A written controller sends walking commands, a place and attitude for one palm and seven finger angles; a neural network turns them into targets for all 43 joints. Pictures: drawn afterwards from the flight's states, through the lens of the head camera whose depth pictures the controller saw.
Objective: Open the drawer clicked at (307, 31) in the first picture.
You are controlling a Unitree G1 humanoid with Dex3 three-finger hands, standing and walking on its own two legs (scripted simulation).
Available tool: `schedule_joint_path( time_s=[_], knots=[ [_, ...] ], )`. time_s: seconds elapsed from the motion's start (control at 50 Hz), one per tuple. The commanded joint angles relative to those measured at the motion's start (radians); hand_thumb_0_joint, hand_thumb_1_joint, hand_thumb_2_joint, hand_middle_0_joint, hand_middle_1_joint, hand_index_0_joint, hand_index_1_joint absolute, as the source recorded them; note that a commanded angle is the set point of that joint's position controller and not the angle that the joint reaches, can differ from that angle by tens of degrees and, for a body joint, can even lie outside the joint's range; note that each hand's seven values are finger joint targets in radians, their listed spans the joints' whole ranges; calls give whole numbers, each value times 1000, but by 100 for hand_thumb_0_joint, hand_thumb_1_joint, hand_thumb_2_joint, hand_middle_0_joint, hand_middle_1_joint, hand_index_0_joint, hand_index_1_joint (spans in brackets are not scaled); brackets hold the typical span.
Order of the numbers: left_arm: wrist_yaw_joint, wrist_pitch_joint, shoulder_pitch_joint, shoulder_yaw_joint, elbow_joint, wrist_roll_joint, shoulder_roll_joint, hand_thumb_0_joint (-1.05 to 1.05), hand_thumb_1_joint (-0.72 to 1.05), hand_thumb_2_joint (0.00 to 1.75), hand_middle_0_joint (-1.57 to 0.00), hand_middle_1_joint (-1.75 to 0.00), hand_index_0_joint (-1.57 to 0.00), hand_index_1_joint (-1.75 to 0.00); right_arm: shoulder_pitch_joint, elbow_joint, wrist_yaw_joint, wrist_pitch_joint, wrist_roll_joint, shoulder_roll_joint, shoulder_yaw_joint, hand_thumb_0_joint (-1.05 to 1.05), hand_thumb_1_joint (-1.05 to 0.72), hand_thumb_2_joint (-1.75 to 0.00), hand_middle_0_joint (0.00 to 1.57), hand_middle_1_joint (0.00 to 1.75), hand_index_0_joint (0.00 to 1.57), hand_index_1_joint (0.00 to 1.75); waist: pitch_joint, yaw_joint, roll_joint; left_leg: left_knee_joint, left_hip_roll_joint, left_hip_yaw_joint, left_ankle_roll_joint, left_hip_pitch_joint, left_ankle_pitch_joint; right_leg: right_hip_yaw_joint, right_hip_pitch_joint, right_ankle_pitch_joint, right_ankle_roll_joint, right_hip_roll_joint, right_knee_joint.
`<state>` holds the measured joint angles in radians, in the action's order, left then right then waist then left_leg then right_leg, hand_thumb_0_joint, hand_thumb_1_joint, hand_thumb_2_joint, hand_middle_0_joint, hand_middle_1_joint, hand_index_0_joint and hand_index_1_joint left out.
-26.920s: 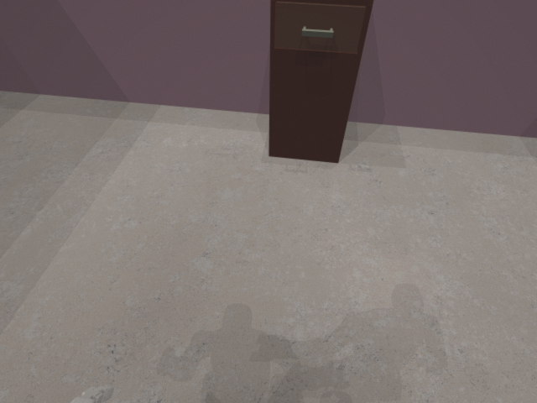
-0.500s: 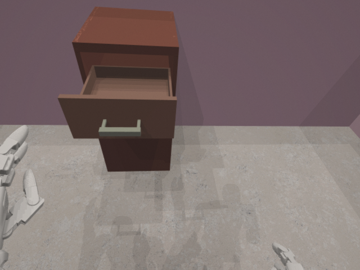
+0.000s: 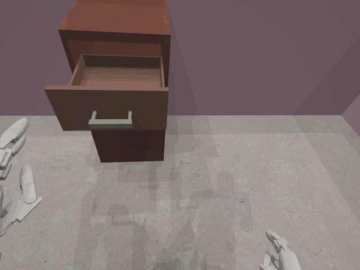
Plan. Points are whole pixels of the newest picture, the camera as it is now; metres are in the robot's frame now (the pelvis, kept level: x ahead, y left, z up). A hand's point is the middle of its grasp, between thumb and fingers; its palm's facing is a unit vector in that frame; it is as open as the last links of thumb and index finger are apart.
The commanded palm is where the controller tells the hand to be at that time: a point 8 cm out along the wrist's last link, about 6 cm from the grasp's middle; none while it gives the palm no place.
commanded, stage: let the arm hang, fingers relaxed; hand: left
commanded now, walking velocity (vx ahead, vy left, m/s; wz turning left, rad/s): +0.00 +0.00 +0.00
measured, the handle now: (111, 119) +0.55 +0.24 -0.04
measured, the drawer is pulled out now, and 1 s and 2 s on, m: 0.30 0.30 0.30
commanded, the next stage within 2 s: look to check the result in 1.14 s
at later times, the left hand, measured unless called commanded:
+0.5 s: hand out of the picture -0.04 +0.19 -0.17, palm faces -0.01 -0.98 -0.20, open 7.2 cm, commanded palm none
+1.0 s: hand out of the picture +0.05 +0.20 -0.15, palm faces -0.02 -0.96 -0.26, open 7.4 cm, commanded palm none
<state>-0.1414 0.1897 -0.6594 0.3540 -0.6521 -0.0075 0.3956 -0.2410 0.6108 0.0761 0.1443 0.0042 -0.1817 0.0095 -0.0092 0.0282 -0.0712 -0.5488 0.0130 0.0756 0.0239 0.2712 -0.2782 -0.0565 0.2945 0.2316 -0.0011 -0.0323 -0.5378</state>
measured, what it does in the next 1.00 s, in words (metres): stands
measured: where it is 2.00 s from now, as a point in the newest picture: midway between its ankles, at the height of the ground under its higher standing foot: outside the picture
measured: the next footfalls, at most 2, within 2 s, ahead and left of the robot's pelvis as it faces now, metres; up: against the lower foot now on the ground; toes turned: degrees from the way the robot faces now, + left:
none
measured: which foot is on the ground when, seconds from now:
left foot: down 0.00-1.00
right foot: down 0.00-1.00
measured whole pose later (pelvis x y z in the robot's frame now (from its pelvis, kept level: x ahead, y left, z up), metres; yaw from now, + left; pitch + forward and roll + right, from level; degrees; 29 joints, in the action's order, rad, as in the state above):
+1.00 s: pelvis +0.00 +0.00 +0.01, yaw +0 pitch -2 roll +0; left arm -0.01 0.01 -0.16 0.00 1.11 0.02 0.23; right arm -0.22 1.13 0.01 0.00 0.02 -0.19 -0.02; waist -0.06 0.02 0.01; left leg -0.36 0.00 0.07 0.02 0.14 -0.18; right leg -0.06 0.17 0.16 0.00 -0.03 -0.37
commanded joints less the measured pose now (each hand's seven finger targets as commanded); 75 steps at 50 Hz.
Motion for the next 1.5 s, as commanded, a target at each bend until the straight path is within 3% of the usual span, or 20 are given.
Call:
schedule_joint_path(
  time_s=[0.0, 0.02, 0.04, 0.06, 0.08, 0.14, 0.16, 0.2, 0.26, 0.32, 0.36, 0.4, 0.56, 0.64, 0.8, 0.86, 0.9, 0.96, 1.0, 1.48],
  knots=[
    [-24, 90, 21, 138, -169, -16, 143, 0, 90, 90, -20, -30, -20, -30, 124, -160, 5, 62, -7, -139, -40, 0, -90, -90, 20, 30, 20, 30, 79, -18, 124, 148, 123, -130, 10, 34, 198, 66, -125, -204, 9, -43, 56],
    [127, -100, 126, -253, 696, 79, -18, 0, 90, 90, -20, -30, -20, -30, 101, 101, -75, 57, -1, -311, -116, 0, -90, -90, 20, 30, 20, 30, 70, 32, 131, -55, 89, -102, 21, 67, 270, 70, -18, -429, 19, -126, -38],
    [137, -174, 110, -235, 745, 64, -22, 0, 90, 90, -20, -30, -20, -30, 8, 92, -76, -12, -9, -219, -107, 0, -90, -90, 20, 30, 20, 30, 179, 16, 102, -57, 86, -87, -2, -3, 265, 107, -35, -385, 29, -121, -27],
    [138, -188, 118, -250, 748, 61, -53, 0, 90, 90, -20, -30, -20, -30, -8, 76, -71, -27, -5, -207, -104, 0, -90, -90, 20, 30, 20, 30, 190, 21, 81, -59, 93, -89, -2, -38, 344, 79, -28, -400, 22, -101, -33],
    [136, -192, 159, -254, 777, 56, -59, 0, 90, 90, -20, -30, -20, -30, -18, 83, -70, -47, -1, -194, -90, 0, -90, -90, 20, 30, 20, 30, 215, 9, -16, -53, 106, -131, 12, -6, 303, 52, -46, -302, 23, -93, -37],
    [138, -197, 267, -261, 935, 55, 5, 0, 90, 90, -20, -30, -20, -30, -1, 100, -69, -91, 9, -193, -61, 0, -90, -90, 20, 30, 20, 30, 144, -6, -200, -63, 54, -116, 9, 36, 198, 97, -69, -265, 46, -127, 22],
    [137, -199, 316, -266, 1005, 52, 16, 0, 90, 90, -20, -30, -20, -30, 10, 110, -72, -101, 14, -191, -61, 0, -90, -90, 20, 30, 20, 30, 99, 1, -175, -45, 37, -112, 7, 31, 183, 106, -38, -207, 62, -132, 44],
    [135, -209, 373, -282, 1128, 45, 23, 0, 90, 90, -20, -30, -20, -30, 41, 138, -72, -124, 27, -187, -49, 0, -90, -90, 20, 30, 20, 30, -30, -3, -27, 41, 48, -127, 12, 32, 171, 112, 33, -92, 49, -110, 75],
    [132, -211, 377, -306, 1294, 34, 12, 0, 90, 90, -20, -30, -20, -30, 67, 185, -73, -138, 25, -178, -33, 0, -90, -90, 20, 30, 20, 30, -85, -30, 194, 187, 79, -164, 11, 88, 43, 99, -33, 46, 22, -61, 120],
    [135, -199, 350, -320, 1438, 29, -4, 0, 90, 90, -20, -30, -20, -30, 25, 248, -69, -145, 17, -157, -27, 0, -90, -90, 20, 30, 20, 30, -31, -28, 157, 209, 61, -137, 1, 36, -58, 112, -76, 80, 27, -69, 176],
    [132, -187, 336, -315, 1506, 28, -25, 0, 90, 90, -20, -30, -20, -30, -10, 286, -64, -147, 14, -137, -30, 0, -90, -90, 20, 30, 20, 30, 14, -22, 134, 201, 63, -123, 0, -38, -20, 106, -84, 63, 30, -75, 208],
    [132, -184, 339, -322, 1560, 25, -20, 0, 90, 90, -20, -30, -20, -30, -38, 328, -61, -147, 12, -132, -29, 0, -90, -90, 20, 30, 20, 30, 30, -19, 166, 211, 64, -117, 0, -57, -19, 105, -95, 58, 31, -76, 223],
    [120, -176, 338, -330, 1705, 21, -33, 0, 90, 90, -20, -30, -20, -30, -97, 434, -52, -147, 5, -130, -40, 0, -90, -90, 20, 30, 20, 30, -53, -15, 69, 244, 84, -118, 7, -81, 31, 80, -68, 41, 39, -73, 253],
    [117, -180, 354, -329, 1733, 21, -28, 0, 90, 90, -20, -30, -20, -30, -103, 465, -50, -148, 9, -134, -41, 0, -90, -90, 20, 30, 20, 30, -77, -15, 79, 262, 85, -122, 8, -68, 14, 78, -69, 60, 40, -74, 248],
    [113, -177, 398, -322, 1744, 23, -17, 0, 90, 90, -20, -30, -20, -30, -66, 484, -53, -143, 12, -136, -44, 0, -90, -90, 20, 30, 20, 30, -75, -20, 87, 283, 87, -123, 5, -73, 54, 75, -92, 19, 34, -78, 236],
    [112, -171, 417, -317, 1738, 24, -12, 0, 90, 90, -20, -30, -20, -30, -48, 482, -54, -140, 10, -142, -47, 0, -90, -90, 20, 30, 20, 30, -72, -22, 50, 283, 92, -123, 6, -85, 94, 75, -102, -12, 32, -77, 241],
    [112, -171, 437, -318, 1736, 24, -8, 0, 90, 90, -20, -30, -20, -30, -33, 485, -54, -139, 13, -150, -47, 0, -90, -90, 20, 30, 20, 30, -77, -20, 81, 285, 90, -121, 3, -87, 109, 82, -104, -24, 31, -82, 244],
    [112, -164, 448, -311, 1729, 25, 5, 0, 90, 90, -20, -30, -20, -30, -15, 481, -55, -136, 11, -162, -50, 0, -90, -90, 20, 30, 20, 30, -38, -21, 67, 278, 95, -119, 2, -119, 155, 88, -128, -71, 31, -84, 247],
    [113, -163, 473, -310, 1728, 25, 10, 0, 90, 90, -20, -30, -20, -30, 1, 484, -56, -135, 13, -168, -50, 0, -90, -90, 20, 30, 20, 30, -35, -18, 100, 281, 93, -117, -2, -117, 157, 92, -140, -77, 30, -88, 254],
    [118, -154, 567, -300, 1732, 24, 106, 0, 90, 90, -20, -30, -20, -30, 118, 478, -63, -140, 12, -288, -59, 0, -90, -90, 20, 30, 20, 30, -1, -9, 70, 300, 109, -123, -9, -186, 161, 115, -160, -76, 30, -101, 320]
  ],
)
